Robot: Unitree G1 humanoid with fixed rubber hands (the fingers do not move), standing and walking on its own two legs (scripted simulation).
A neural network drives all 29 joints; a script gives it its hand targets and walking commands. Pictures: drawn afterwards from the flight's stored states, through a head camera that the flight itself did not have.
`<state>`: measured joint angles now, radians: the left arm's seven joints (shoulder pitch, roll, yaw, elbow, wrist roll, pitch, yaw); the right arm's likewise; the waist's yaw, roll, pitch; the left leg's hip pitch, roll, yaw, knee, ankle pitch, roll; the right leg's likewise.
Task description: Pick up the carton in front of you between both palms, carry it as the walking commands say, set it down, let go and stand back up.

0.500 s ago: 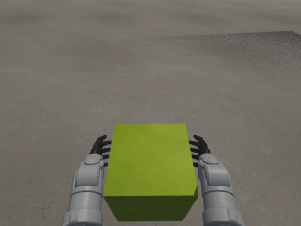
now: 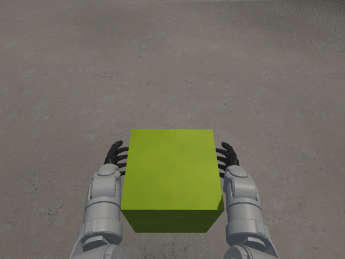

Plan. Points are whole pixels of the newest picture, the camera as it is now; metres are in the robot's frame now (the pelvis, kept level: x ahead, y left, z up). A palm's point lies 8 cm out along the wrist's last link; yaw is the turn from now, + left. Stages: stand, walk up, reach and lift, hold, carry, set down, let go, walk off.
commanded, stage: set down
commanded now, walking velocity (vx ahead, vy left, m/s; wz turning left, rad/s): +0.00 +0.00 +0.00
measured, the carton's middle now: (171, 184) +0.32 +0.00 -0.07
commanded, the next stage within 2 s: none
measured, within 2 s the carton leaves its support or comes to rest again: neither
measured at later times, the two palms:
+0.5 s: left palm (120, 183) +0.37 +0.17 -0.17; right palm (209, 187) +0.37 -0.13 -0.18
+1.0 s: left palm (128, 188) +0.43 +0.17 -0.34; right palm (201, 195) +0.41 -0.12 -0.34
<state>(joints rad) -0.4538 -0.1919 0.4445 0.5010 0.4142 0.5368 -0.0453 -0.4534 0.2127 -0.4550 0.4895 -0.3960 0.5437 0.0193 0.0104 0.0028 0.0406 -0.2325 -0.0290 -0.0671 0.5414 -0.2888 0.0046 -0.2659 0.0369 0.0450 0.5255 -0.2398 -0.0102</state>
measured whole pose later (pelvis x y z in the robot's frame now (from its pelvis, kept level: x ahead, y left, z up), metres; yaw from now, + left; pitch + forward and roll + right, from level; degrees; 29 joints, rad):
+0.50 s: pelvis -0.05 +0.01 -0.11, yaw +1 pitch +35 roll +0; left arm -0.75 -0.06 0.41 0.61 0.22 0.20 0.00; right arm -0.71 0.15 -0.46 0.55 -0.24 0.19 -0.06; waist 0.01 -0.01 -0.11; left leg -1.35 -0.09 -0.08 1.14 -0.39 -0.01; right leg -1.37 0.07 0.10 1.10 -0.34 0.04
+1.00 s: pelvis -0.07 +0.00 -0.24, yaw +0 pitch +47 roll -1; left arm -1.08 0.09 0.39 0.73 0.19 0.27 -0.02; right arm -0.97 0.11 -0.50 0.54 -0.19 0.28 -0.14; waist 0.00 -0.02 -0.11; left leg -1.93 -0.12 -0.09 1.64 -0.53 -0.04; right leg -1.95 0.12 0.08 1.60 -0.47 0.06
